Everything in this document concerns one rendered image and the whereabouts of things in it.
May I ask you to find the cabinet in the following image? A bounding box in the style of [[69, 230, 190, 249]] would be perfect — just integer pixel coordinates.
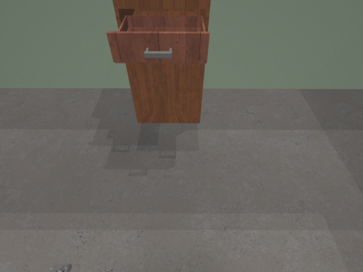
[[113, 0, 210, 123]]

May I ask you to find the handle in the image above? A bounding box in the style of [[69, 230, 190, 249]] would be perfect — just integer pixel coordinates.
[[144, 48, 172, 58]]

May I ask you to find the drawer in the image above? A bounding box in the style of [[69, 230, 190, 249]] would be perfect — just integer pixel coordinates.
[[106, 15, 210, 63]]

